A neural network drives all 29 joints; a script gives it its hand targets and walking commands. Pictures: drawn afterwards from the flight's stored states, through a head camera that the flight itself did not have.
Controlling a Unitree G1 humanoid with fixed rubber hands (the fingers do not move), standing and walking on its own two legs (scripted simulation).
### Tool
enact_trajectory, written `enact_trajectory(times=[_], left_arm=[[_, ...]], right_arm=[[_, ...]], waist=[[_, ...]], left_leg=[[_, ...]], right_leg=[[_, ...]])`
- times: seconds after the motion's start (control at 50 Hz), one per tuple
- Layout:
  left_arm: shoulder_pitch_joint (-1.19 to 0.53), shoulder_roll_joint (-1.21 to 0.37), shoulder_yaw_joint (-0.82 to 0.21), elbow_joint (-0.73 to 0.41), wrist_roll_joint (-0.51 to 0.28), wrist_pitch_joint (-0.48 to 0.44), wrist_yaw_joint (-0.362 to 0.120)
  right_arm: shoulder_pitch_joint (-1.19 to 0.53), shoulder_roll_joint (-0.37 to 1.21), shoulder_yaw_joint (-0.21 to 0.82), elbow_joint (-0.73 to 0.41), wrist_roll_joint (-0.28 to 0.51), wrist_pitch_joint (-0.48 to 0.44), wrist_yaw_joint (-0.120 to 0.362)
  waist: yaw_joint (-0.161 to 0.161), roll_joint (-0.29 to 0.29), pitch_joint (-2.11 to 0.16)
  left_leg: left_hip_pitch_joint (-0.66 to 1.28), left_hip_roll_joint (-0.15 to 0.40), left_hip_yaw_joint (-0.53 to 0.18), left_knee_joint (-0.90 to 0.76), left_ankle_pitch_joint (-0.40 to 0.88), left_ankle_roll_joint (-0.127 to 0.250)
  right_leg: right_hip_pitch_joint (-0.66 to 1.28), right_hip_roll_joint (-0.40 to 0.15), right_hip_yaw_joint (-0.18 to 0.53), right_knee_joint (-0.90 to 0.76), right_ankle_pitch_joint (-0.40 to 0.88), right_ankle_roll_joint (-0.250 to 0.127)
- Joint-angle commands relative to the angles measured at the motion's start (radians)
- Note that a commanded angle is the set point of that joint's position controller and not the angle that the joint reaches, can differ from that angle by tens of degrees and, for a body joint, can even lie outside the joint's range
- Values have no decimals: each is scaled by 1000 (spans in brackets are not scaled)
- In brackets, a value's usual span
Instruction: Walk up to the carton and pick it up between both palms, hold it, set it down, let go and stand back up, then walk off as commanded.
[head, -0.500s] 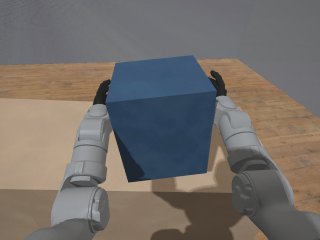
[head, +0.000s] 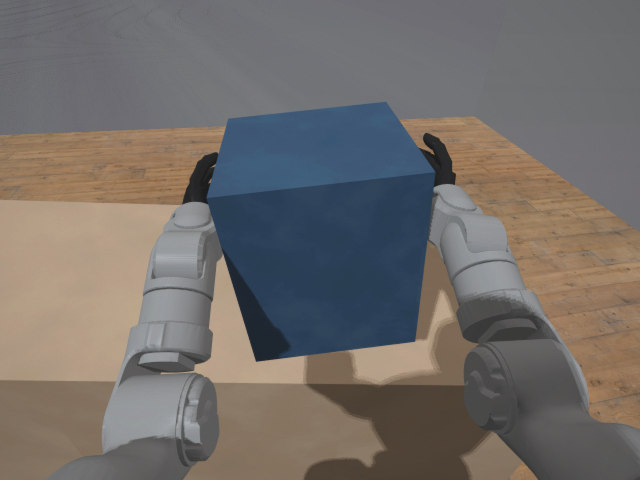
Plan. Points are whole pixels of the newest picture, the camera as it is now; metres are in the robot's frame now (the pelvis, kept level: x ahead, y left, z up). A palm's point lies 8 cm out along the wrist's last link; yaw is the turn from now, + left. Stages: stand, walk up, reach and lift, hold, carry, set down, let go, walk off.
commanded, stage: hold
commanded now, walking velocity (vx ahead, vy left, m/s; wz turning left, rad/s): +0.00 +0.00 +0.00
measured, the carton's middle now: (321, 230) +0.37 +0.01 +0.17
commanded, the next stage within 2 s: none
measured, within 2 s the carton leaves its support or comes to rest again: neither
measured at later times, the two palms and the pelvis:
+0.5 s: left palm (197, 207) +0.37 +0.16 +0.21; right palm (438, 188) +0.37 -0.14 +0.24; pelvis +0.00 +0.00 +0.00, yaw +0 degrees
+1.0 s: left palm (196, 206) +0.37 +0.16 +0.21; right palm (439, 185) +0.37 -0.14 +0.24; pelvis +0.00 +0.00 +0.00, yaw +0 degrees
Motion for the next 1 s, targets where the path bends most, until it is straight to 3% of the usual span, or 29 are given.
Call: enact_trajectory(times=[0.0, 0.98], left_arm=[[-803, -682, -422, -301, -95, -33, -202], [-836, -665, -413, -363, -110, 34, -200]], right_arm=[[-771, 640, 467, -284, 142, 11, 86], [-802, 622, 477, -321, 188, 83, 74]], waist=[[-56, 86, -253], [-59, 87, -255]], left_leg=[[310, -106, 21, -91, 84, -21], [310, -106, 25, -97, 81, -21]], right_leg=[[30, 44, 79, -93, 155, 40], [27, 44, 80, -100, 136, 43]])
